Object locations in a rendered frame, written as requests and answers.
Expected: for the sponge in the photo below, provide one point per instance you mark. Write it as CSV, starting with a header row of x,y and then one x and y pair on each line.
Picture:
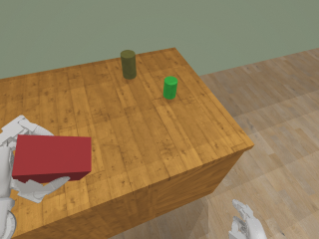
x,y
44,158

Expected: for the table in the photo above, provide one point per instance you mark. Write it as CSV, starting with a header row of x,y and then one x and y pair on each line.
x,y
149,155

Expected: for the robot left hand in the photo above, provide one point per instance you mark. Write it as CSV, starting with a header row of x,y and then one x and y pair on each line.
x,y
31,190

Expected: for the left robot forearm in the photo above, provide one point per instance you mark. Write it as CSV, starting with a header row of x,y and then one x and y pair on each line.
x,y
8,222

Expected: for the robot right hand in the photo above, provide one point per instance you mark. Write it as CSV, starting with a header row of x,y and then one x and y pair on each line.
x,y
250,229

